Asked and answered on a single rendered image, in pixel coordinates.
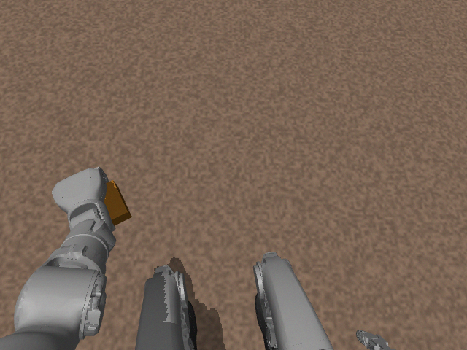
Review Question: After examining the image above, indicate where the small box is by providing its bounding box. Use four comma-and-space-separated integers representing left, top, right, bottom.
104, 180, 132, 225

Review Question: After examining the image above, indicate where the left robot arm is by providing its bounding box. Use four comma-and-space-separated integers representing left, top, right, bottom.
0, 199, 116, 350

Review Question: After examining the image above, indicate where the right robot hand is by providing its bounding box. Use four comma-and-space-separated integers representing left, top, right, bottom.
356, 330, 395, 350

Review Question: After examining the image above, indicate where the left robot hand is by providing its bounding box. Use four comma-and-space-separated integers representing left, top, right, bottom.
52, 167, 115, 232

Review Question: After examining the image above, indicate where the right robot foot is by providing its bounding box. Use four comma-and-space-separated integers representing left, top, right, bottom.
255, 293, 278, 350

